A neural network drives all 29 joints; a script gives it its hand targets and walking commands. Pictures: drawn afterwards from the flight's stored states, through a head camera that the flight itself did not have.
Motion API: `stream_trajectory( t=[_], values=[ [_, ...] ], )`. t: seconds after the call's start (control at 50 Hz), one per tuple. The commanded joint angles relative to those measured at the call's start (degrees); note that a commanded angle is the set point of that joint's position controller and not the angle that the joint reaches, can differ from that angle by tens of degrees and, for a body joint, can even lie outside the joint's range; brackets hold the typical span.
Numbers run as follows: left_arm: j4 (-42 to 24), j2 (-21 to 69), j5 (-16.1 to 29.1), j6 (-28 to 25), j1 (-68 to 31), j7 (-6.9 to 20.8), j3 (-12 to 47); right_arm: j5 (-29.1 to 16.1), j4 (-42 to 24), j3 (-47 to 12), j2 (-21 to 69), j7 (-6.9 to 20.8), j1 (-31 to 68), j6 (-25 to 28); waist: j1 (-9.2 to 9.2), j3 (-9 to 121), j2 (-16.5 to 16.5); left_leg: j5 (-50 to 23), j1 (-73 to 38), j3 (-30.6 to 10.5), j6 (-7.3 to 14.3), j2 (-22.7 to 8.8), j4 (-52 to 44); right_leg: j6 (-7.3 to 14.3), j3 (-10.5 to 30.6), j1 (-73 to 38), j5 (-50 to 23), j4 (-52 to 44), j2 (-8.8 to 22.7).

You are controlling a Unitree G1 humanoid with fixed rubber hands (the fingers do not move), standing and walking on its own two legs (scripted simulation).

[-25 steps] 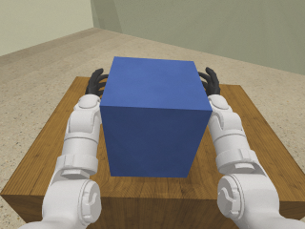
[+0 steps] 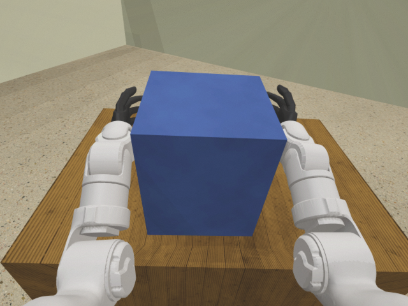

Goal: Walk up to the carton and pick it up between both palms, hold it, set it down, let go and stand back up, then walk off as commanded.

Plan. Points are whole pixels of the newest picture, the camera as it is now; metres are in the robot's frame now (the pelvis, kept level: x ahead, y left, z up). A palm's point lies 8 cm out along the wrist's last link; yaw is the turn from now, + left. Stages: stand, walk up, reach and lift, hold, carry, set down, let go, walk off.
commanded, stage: hold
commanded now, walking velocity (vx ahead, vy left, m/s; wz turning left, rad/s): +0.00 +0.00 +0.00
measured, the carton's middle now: (203, 155) +0.37 +0.01 +0.17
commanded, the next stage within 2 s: none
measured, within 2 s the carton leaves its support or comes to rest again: neither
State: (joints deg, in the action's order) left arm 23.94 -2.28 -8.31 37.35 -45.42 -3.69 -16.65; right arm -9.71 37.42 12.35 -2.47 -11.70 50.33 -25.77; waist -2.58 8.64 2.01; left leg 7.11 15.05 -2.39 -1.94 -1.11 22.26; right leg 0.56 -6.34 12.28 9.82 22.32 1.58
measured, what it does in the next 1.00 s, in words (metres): stands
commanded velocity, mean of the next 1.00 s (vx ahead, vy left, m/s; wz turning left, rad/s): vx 0.00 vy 0.00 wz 0.00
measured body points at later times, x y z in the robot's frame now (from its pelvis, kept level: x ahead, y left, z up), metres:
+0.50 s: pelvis +0.00 +0.00 +0.00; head -0.06 +0.02 +0.44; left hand +0.39 +0.16 +0.24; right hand +0.39 -0.15 +0.26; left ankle +0.05 +0.13 -0.74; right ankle +0.02 -0.11 -0.74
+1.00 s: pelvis +0.00 +0.00 +0.00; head -0.06 +0.02 +0.44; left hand +0.39 +0.16 +0.24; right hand +0.40 -0.14 +0.26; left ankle +0.05 +0.13 -0.74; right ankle +0.02 -0.11 -0.74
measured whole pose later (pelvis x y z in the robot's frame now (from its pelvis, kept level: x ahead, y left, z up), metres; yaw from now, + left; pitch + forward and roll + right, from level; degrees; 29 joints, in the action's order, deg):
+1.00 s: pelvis +0.00 +0.00 +0.00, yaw +0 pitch +0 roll -1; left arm 16.9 -2.3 -8.3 45.7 -45.4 -3.6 -16.2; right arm -14.4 32.5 10.2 -4.5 -14.2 52.1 -34.2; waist -2.6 9.8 2.0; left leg 7.2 15.0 -2.4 -1.9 -1.4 22.3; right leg 0.6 -6.3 12.3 9.8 22.3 1.3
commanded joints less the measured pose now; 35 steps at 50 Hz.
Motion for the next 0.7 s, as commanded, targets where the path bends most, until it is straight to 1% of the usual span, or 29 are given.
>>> stream_trajectory(
  t=[0.0, 0.02, 0.04, 0.06, 0.08, 0.12, 0.14, 0.16, 0.18, 0.2, 0.26, 0.28, 0.3, 0.34, 0.36, 0.38, 0.4, 0.42, 0.44, 0.46, 0.48, 0.5, 0.54, 0.56, 0.6, 0.62, 0.64, 0.66, 0.68],
  values=[
    [-15.5, 34.2, 8.7, -1.4, -46.3, 8.0, 27.5, -9.8, -11.9, -29.1, 35.6, 4.8, 44.5, -1.4, -4.00, 22.8, -3.6, -2.6, -13.2, 0.4, -0.4, 4.5, -3.2, -3.2, 4.4, -16.2, -8.7, -5.6, -5.1],
    [-17.2, 34.7, 9.2, -1.3, -47.3, 7.8, 28.1, -10.3, -12.6, -29.2, 36.0, 4.9, 44.7, -1.6, -3.90, 23.6, -4.5, -3.0, -13.3, 0.3, -0.6, 4.4, -3.0, -3.0, 4.4, -15.8, -9.0, -5.3, -5.2],
    [-17.0, 35.1, 9.4, -0.9, -46.6, 7.7, 28.3, -10.6, -12.9, -29.0, 35.7, 4.8, 44.9, -1.8, -4.14, 23.5, -4.1, -3.6, -13.4, 0.1, -0.6, 4.2, -3.0, -3.1, 4.4, -16.0, -9.8, -5.4, -5.3],
    [-16.6, 34.3, 8.9, -0.6, -46.8, 7.8, 27.6, -10.7, -12.4, -29.4, 35.7, 4.8, 44.5, -2.3, -3.91, 22.4, -3.5, -2.1, -12.8, 0.3, -0.4, 4.4, -3.3, -3.2, 4.4, -16.0, -8.3, -5.6, -5.2],
    [-15.0, 34.3, 8.8, -0.1, -45.6, 8.0, 27.5, -10.2, -12.0, -28.7, 35.2, 4.7, 44.1, -2.7, -4.13, 21.2, -3.2, -1.0, -12.4, 0.3, -0.3, 4.4, -3.6, -3.2, 4.4, -15.5, -7.6, -6.0, -5.1],
    [-17.3, 34.6, 9.0, 0.3, -46.1, 7.9, 28.1, -11.1, -13.3, -29.4, 35.3, 4.7, 44.4, -3.0, -3.99, 23.4, -3.9, -2.5, -13.1, 0.4, -0.4, 4.3, -3.2, -3.1, 4.5, -16.3, -8.8, -5.5, -5.3],
    [-18.5, 33.8, 9.0, 0.4, -46.1, 7.9, 27.6, -11.5, -13.4, -29.9, 35.6, 4.6, 43.7, -3.4, -3.70, 23.8, -3.5, -2.8, -12.9, 0.5, -0.2, 4.4, -3.0, -3.3, 4.7, -16.8, -9.7, -5.4, -5.1],
    [-18.3, 33.9, 9.2, 0.7, -46.1, 8.0, 27.7, -11.8, -13.6, -29.8, 35.4, 4.5, 43.8, -3.8, -4.27, 23.8, -3.4, -2.9, -13.0, 0.2, -0.2, 4.4, -2.9, -3.4, 4.7, -16.8, -10.1, -5.4, -5.1],
    [-19.7, 33.8, 9.3, 0.8, -47.1, 8.0, 28.0, -12.3, -14.5, -30.0, 35.5, 4.4, 43.8, -4.1, -4.18, 24.5, -3.9, -2.9, -13.1, 0.3, -0.3, 4.4, -3.0, -3.4, 4.6, -16.8, -10.2, -5.2, -5.1],
    [-18.9, 34.1, 9.1, 1.3, -45.2, 7.9, 28.1, -12.9, -15.0, -30.4, 35.4, 4.4, 44.3, -4.4, -3.56, 24.2, -3.9, -3.4, -12.8, 0.2, -0.4, 4.5, -2.8, -3.4, 4.8, -16.9, -10.4, -5.3, -5.3],
    [-20.6, 33.7, 9.2, 2.1, -45.6, 7.9, 28.3, -13.6, -15.8, -30.5, 35.3, 4.1, 43.3, -5.4, -4.03, 24.1, -3.7, -3.3, -12.6, 0.1, -0.5, 4.4, -2.7, -3.6, 4.6, -17.0, -10.9, -5.1, -5.3],
    [-19.8, 33.5, 9.0, 2.6, -44.6, 8.1, 28.0, -13.5, -16.0, -30.4, 34.7, 4.0, 43.1, -5.8, -3.80, 23.8, -4.0, -2.8, -12.1, 0.2, -0.5, 4.5, -2.8, -3.5, 4.7, -17.1, -10.6, -5.1, -5.3],
    [-21.2, 33.3, 8.9, 2.8, -44.5, 8.2, 28.2, -14.1, -16.7, -31.2, 34.8, 3.9, 43.3, -6.0, -3.51, 24.6, -4.2, -3.5, -12.4, 0.2, -0.5, 4.5, -2.7, -3.7, 4.9, -17.7, -11.4, -5.0, -5.2],
    [-21.0, 33.1, 8.9, 3.3, -44.6, 8.4, 27.8, -14.1, -17.2, -31.2, 34.7, 3.8, 43.6, -6.5, -3.72, 23.9, -3.4, -3.1, -12.5, 0.4, -0.3, 4.6, -2.8, -3.8, 4.8, -17.6, -10.8, -5.3, -5.3],
    [-20.3, 33.0, 8.3, 3.8, -43.0, 8.4, 27.4, -14.4, -17.4, -31.5, 34.1, 3.8, 42.8, -6.8, -3.32, 23.6, -3.5, -2.9, -12.6, 0.2, -0.3, 4.4, -3.0, -3.7, 4.8, -17.3, -10.6, -5.3, -5.3],
    [-20.5, 32.9, 8.4, 3.8, -43.7, 8.5, 27.5, -14.3, -16.8, -31.0, 34.1, 3.7, 42.6, -7.2, -3.64, 22.5, -4.0, -2.0, -12.1, 0.3, -0.4, 4.5, -3.0, -3.9, 4.8, -16.4, -9.1, -5.4, -5.3],
    [-20.9, 33.1, 8.4, 4.1, -43.9, 8.6, 27.3, -14.9, -18.5, -31.5, 34.7, 3.7, 44.2, -7.1, -3.02, 23.5, -3.5, -2.4, -12.0, 0.4, 0.0, 4.6, -2.9, -3.9, 4.8, -17.0, -9.5, -5.3, -5.2],
    [-20.0, 33.2, 8.4, 4.2, -44.7, 8.6, 27.4, -14.6, -17.6, -30.7, 34.3, 3.7, 44.6, -7.5, -3.51, 22.4, -3.7, -1.4, -11.6, 0.2, -0.3, 4.5, -3.0, -3.7, 4.9, -16.0, -8.4, -5.5, -5.2],
    [-19.9, 32.9, 8.2, 4.4, -44.4, 8.8, 26.9, -14.3, -17.0, -30.4, 33.9, 3.6, 43.9, -7.7, -3.45, 22.0, -4.2, -0.9, -11.3, 0.3, -0.3, 4.5, -3.3, -3.7, 4.8, -16.2, -7.9, -5.5, -5.1],
    [-19.3, 32.6, 7.9, 4.4, -44.8, 8.9, 26.4, -14.1, -16.3, -30.0, 34.2, 3.7, 44.6, -7.9, -3.31, 20.9, -3.8, -0.1, -10.9, 0.3, -0.1, 4.4, -3.5, -3.7, 4.7, -15.2, -6.7, -5.6, -5.1],
    [-19.9, 32.8, 8.2, 4.4, -45.8, 9.0, 26.9, -14.2, -16.4, -29.8, 34.2, 3.8, 44.6, -7.7, -3.19, 21.8, -4.5, 0.5, -10.9, 0.5, -0.3, 4.4, -3.5, -3.5, 4.8, -15.3, -6.1, -5.6, -5.1],
    [-19.0, 32.6, 8.1, 4.5, -45.7, 8.9, 26.5, -14.1, -15.8, -29.6, 34.2, 3.9, 45.3, -7.9, -3.15, 20.8, -4.0, 0.7, -10.4, 0.5, -0.2, 4.4, -3.7, -3.4, 4.8, -15.1, -5.9, -5.6, -5.2],
    [-18.3, 33.2, 7.9, 4.6, -45.4, 9.0, 26.1, -14.1, -15.0, -29.0, 33.7, 3.9, 45.3, -8.1, -3.55, 20.9, -4.7, 0.2, -10.5, 0.4, -0.3, 4.3, -3.7, -3.3, 5.0, -14.8, -6.0, -5.7, -5.1],
    [-19.3, 32.4, 7.5, 4.6, -46.0, 9.1, 25.6, -14.0, -14.5, -29.2, 33.9, 4.0, 44.6, -8.2, -2.98, 21.0, -4.3, 0.4, -10.4, 0.6, -0.2, 4.4, -3.7, -3.2, 5.0, -15.4, -5.7, -5.6, -5.2],
    [-20.9, 32.9, 8.5, 4.3, -47.0, 8.8, 26.5, -14.6, -15.4, -29.7, 34.7, 4.0, 44.6, -8.3, -3.45, 23.6, -4.4, -0.8, -10.7, 0.4, -0.4, 4.3, -3.4, -3.3, 4.9, -16.0, -7.6, -5.1, -5.3],
    [-20.5, 32.8, 8.3, 4.4, -46.7, 8.7, 26.6, -14.9, -16.3, -29.9, 34.4, 4.0, 45.4, -8.2, -3.05, 23.2, -4.4, -0.4, -10.4, 0.3, -0.4, 4.3, -3.5, -3.2, 5.0, -15.7, -7.0, -5.1, -5.3],
    [-21.5, 32.6, 8.7, 4.2, -48.0, 8.6, 26.8, -14.8, -15.1, -29.6, 34.5, 4.1, 44.9, -8.4, -3.27, 23.1, -5.0, -0.6, -10.3, 0.1, -0.5, 4.2, -3.5, -3.2, 4.8, -15.5, -7.5, -4.8, -5.3],
    [-20.6, 32.7, 8.2, 4.4, -46.3, 8.6, 26.6, -14.9, -15.6, -29.9, 34.1, 4.2, 44.8, -8.4, -2.97, 22.4, -5.0, -1.1, -10.3, 0.2, -0.6, 4.3, -3.4, -3.2, 4.9, -15.9, -7.7, -4.9, -5.4],
    [-21.5, 32.4, 8.3, 4.4, -46.5, 8.6, 26.4, -15.4, -15.9, -30.1, 34.5, 4.1, 44.5, -8.4, -2.85, 23.7, -4.7, -1.8, -10.8, 0.3, -0.6, 4.3, -3.3, -3.4, 4.9, -15.8, -8.4, -4.8, -5.4]
  ],
)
